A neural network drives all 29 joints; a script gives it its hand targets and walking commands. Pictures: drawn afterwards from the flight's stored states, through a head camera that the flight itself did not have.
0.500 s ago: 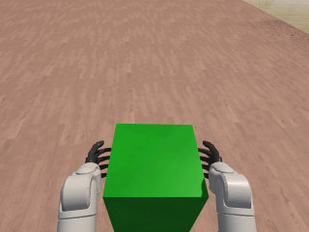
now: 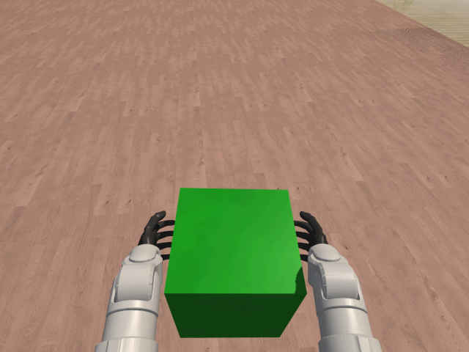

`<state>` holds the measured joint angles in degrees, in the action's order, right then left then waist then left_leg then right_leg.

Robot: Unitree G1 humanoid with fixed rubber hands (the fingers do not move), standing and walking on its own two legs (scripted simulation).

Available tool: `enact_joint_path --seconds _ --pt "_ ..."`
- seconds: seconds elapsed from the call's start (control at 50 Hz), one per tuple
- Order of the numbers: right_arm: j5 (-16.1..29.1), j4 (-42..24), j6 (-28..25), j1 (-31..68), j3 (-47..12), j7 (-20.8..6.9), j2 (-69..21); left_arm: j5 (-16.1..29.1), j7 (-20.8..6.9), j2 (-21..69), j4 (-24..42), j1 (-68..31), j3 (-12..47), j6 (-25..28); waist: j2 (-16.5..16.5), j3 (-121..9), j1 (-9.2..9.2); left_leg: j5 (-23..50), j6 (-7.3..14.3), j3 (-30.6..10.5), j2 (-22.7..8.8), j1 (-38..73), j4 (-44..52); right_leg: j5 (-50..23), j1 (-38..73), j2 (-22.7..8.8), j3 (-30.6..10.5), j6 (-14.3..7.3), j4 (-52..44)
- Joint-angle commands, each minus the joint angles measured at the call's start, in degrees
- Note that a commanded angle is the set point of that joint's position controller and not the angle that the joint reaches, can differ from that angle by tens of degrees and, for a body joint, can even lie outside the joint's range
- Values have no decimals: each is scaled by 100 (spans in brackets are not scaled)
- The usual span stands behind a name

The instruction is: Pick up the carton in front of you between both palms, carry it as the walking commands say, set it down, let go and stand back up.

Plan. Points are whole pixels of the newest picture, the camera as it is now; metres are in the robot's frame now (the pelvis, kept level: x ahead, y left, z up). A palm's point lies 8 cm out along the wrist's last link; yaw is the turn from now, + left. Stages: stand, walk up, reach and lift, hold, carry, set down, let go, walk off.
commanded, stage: carry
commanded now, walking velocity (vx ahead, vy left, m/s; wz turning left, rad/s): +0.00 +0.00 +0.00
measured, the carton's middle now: (232, 266) +0.31 +0.00 -0.05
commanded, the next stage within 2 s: hold in 0.72 s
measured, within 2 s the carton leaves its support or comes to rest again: neither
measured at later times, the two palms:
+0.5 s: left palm (144, 260) +0.27 +0.15 +0.04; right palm (318, 259) +0.27 -0.14 +0.04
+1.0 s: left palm (124, 286) +0.22 +0.17 +0.04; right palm (308, 264) +0.26 -0.12 +0.05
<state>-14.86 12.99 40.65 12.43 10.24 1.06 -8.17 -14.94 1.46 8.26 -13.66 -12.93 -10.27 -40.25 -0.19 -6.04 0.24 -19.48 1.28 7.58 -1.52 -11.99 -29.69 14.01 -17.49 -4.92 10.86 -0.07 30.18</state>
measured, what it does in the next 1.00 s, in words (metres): stands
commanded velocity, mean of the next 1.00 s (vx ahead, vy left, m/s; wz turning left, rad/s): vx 0.00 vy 0.00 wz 0.00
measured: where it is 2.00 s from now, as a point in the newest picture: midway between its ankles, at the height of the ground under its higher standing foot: outside the picture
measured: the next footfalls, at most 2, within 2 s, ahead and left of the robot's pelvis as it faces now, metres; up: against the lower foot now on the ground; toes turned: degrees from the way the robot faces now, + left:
none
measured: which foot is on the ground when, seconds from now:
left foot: down 0.00-1.00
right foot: down 0.00-1.00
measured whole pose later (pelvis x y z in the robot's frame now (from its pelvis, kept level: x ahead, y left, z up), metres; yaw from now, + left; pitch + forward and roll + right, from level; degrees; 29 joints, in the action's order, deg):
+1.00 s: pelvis -0.04 -0.01 +0.01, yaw +6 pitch -7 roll +0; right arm -15.0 10.8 41.8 12.0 8.8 1.1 -8.1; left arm -14.3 1.3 8.0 -11.2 -11.5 -9.9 -40.7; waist -0.6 2.7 0.4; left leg -12.7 1.4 1.1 1.0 -3.3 -22.9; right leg 8.8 -6.1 -1.1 0.4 0.6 21.9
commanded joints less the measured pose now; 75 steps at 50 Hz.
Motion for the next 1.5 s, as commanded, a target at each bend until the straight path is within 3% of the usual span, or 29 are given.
enact_joint_path --seconds 0.0,0.1,0.18,0.32,0.7,0.72,0.74,0.76,0.78,0.8,0.82,0.84,0.86,0.88,0.94,1.0,1.12,1.16,1.22,1.28,1.34,1.4,1.48 --pt "1323 -326 -486 2684 -2898 -1261 -5131 1339 -1298 5191 300 -2632 2905 449 -8 -1286 -10 1713 57 -612 -712 28 501 -1320 842 -529 -613 -35 -292" --pt "1550 -674 -250 2479 -3272 -1283 -5259 1553 -1311 5320 645 -2379 3248 199 -11 -1425 -15 1889 52 -603 -716 64 429 -1472 885 -546 -593 -40 -267" --pt "1519 -734 -61 2313 -3203 -1269 -5093 1518 -1298 5161 696 -2205 3177 18 -7 -1349 -20 1846 54 -600 -718 -17 434 -1464 841 -547 -588 -47 -268" --pt "1587 -849 -79 2480 -3294 -1266 -5146 1607 -1304 5194 845 -2425 3287 40 4 -1217 -24 1537 83 -633 -716 -120 522 -1207 769 -544 -620 -32 -359" --pt "1575 -805 -61 2441 -3255 -1269 -5113 1576 -1299 5155 792 -2351 3245 15 -9 -1254 -25 1518 110 -656 -719 -166 544 -1183 775 -541 -622 -22 -367" --pt "1553 -923 -19 1836 -3183 -1296 -5270 1580 -1319 5322 731 -1813 3096 22 -380 -665 -26 3169 25 -1462 411 251 846 -2189 2068 1006 -1387 -222 -606" --pt "1508 -1086 -107 1978 -3166 -1263 -5003 1492 -1243 5235 855 -1905 3087 139 -500 -899 -21 3438 8 -1508 398 326 838 -2699 2270 933 -1553 -247 -590" --pt "1440 -1166 -136 1988 -3109 -1254 -4963 1354 -1223 5072 862 -1849 2991 172 -198 -929 -52 3649 10 -1578 328 824 849 -2572 1932 941 -1576 -194 -662" --pt "1469 -1163 -144 2063 -3140 -1250 -4909 1264 -1189 5002 842 -1762 2910 190 -138 -893 46 3882 -17 -1524 387 1141 806 -2742 1724 950 -1595 -120 -710" --pt "1498 -1168 -164 2179 -3193 -1274 -4907 1192 -1157 4980 744 -1777 2807 206 -247 -952 116 3395 -33 -1479 425 1263 892 -2408 1729 971 -1572 -70 -751" --pt "1496 -1140 -171 2176 -3202 -1279 -4919 1211 -1151 4975 706 -1796 2805 226 -51 -872 106 3341 -31 -1459 441 1279 892 -2244 1709 1026 -1553 -56 -804" --pt "1514 -1107 -178 2203 -3231 -1272 -4933 1251 -1157 4994 727 -1862 2849 241 -47 -880 73 3267 -35 -1450 458 1351 907 -2151 1675 1051 -1557 -39 -826" --pt "1494 -1059 -190 2258 -3213 -1299 -4917 1249 -1174 5037 728 -1973 2890 232 -255 -871 51 2650 -52 -1421 471 1355 1018 -1718 1639 1057 -1515 -62 -844" --pt "1454 -999 -192 2265 -3178 -1315 -4967 1283 -1215 5076 730 -2067 2940 217 -108 -715 -11 2583 -61 -1421 467 1344 1011 -1586 1503 1073 -1497 -63 -876" --pt "1335 -722 -194 2274 -3004 -1291 -5108 1467 -1343 5215 697 -2452 3098 196 -100 -621 -183 2068 -83 -1431 459 1023 1043 -1270 1694 1058 -1503 -126 -912" --pt "1236 -470 -177 2415 -2839 -1315 -5213 1467 -1448 5265 499 -2682 3022 174 -127 -393 -216 1395 -64 -1425 450 667 1114 -901 1778 1007 -1498 -166 -946" --pt "919 835 -376 4086 -2017 -1466 -5637 915 -1743 5150 -1068 -4249 1921 535 -17 85 -70 -654 196 -1304 430 -423 997 709 1766 877 -1491 -103 -749" --pt "720 1429 -506 4701 -1595 -1480 -5663 589 -1807 5063 -1736 -4836 1353 752 44 127 -30 -851 242 -1242 476 -533 727 1252 1536 806 -1587 -83 -724" --pt "282 2117 -672 5214 -720 -1284 -5368 2 -1752 4585 -2484 -5315 329 1020 257 325 9 -784 273 -1177 576 -718 269 1779 1107 699 -1733 -98 -685" --pt "-272 2480 -840 5244 221 -995 -4758 -611 -1583 3972 -2892 -5388 -542 1176 193 442 -28 -719 290 -1157 599 -1190 20 1612 866 738 -1717 -70 -425" --pt "-677 2499 -1117 5028 877 -771 -4080 -1076 -1478 3333 -3022 -5292 -1015 1387 91 330 -137 -473 243 -1113 642 -1640 -253 1056 424 810 -1602 -34 -63" --pt "-753 2358 -1575 4956 940 -628 -3714 -1109 -1457 3012 -3056 -5212 -1043 1796 32 -140 -170 -128 171 -1081 747 -2164 -621 415 8 930 -1503 8 401" --pt "-543 2168 -2334 5107 417 -556 -3967 -762 -1464 3282 -2979 -5273 -470 2505 -4 -1092 -132 300 126 -1088 877 -2824 -1144 -375 -411 1069 -1429 47 1021"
